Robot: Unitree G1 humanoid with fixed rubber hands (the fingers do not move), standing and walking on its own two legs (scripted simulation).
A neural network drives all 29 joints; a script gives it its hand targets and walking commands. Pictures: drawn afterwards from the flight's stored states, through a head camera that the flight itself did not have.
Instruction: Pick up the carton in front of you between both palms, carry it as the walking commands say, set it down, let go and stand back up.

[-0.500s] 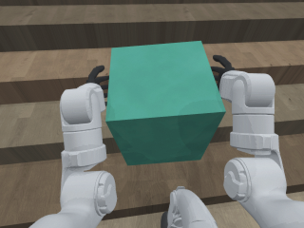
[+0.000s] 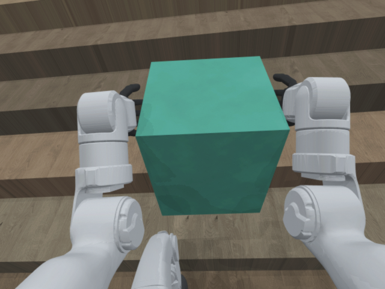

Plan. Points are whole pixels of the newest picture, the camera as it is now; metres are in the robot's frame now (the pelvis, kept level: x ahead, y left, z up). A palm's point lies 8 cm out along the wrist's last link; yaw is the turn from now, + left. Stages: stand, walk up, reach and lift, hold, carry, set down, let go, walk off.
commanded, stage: carry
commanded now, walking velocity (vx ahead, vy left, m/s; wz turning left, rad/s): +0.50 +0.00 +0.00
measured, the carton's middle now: (208, 140) +0.38 +0.00 +0.13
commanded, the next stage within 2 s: none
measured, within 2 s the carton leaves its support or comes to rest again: neither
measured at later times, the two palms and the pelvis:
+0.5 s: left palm out of the picture +0.65 +0.13 +0.34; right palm out of the picture +0.62 -0.17 +0.35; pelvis +0.26 +0.00 +0.15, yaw -1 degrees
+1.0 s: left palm out of the picture +0.89 +0.08 +0.51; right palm out of the picture +0.90 -0.21 +0.50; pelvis +0.52 -0.05 +0.30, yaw -1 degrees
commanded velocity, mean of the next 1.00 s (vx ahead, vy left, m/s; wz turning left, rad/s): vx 0.50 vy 0.00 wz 0.00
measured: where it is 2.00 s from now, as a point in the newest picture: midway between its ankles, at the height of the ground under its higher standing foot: (228, 78)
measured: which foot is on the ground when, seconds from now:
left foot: up 0.00-0.02, down 0.04-0.60, up 0.62-1.00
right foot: down 0.00-0.06, up 0.08-0.58, down 0.60-1.00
